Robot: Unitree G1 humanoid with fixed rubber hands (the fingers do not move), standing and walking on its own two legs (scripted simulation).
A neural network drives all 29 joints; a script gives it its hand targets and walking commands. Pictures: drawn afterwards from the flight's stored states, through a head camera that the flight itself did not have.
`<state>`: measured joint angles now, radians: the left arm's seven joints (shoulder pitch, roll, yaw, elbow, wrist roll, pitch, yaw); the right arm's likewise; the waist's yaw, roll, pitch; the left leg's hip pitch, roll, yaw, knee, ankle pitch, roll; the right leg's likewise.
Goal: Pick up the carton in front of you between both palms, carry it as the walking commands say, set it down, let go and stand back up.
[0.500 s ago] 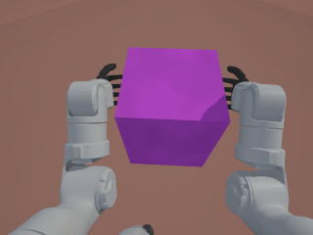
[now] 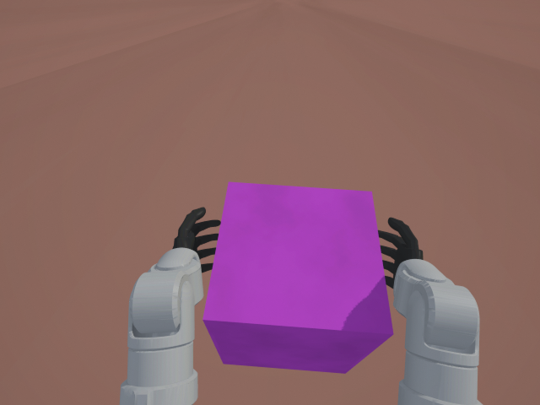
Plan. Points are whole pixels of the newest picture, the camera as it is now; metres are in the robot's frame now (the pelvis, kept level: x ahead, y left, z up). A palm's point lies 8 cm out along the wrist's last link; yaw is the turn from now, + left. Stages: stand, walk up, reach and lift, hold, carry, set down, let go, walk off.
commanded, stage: carry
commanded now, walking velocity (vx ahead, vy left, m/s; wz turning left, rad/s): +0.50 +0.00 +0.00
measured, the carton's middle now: (291, 284) +0.30 +0.00 +0.01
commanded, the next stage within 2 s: none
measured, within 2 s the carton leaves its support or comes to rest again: neither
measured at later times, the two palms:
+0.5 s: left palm (194, 139) +0.56 +0.19 +0.09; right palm (345, 142) +0.55 -0.10 +0.09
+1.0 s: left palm (230, 63) +0.87 +0.15 +0.10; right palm (344, 67) +0.87 -0.14 +0.09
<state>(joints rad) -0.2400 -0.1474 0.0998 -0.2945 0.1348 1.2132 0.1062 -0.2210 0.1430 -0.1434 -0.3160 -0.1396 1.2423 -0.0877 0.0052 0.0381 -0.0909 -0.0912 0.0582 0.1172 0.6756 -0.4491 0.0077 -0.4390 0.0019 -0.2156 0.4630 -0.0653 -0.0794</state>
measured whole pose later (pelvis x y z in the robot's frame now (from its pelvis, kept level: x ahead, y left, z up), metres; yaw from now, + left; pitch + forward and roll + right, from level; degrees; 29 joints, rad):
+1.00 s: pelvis +0.60 +0.01 +0.00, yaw +1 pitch +4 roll +0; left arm -0.24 -0.15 0.09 -0.23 0.14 1.22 0.13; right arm -0.21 0.13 -0.12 -0.29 -0.15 1.26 -0.14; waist 0.01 0.04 -0.13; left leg -0.22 0.09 0.10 0.94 -0.46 -0.02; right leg -0.44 -0.05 -0.24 0.54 -0.16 -0.08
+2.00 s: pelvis +1.13 +0.04 +0.01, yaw +1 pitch +5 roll -1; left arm -0.36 -0.18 0.15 -0.13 0.14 1.22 0.25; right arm -0.35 0.18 -0.16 -0.16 -0.13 1.23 -0.26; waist -0.01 0.02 -0.05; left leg -0.13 0.06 0.14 0.45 -0.37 -0.03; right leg -0.35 -0.03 -0.20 0.47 -0.18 -0.04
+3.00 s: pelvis +1.12 +0.06 +0.00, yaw +2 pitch +2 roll -1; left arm -0.25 -0.15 0.10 0.06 0.16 1.01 0.23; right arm -0.26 0.15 -0.11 0.05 -0.16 1.01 -0.22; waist 0.00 0.01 -0.07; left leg -0.16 0.05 0.18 0.56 -0.43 0.02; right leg -0.36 -0.07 -0.17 0.58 -0.23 0.00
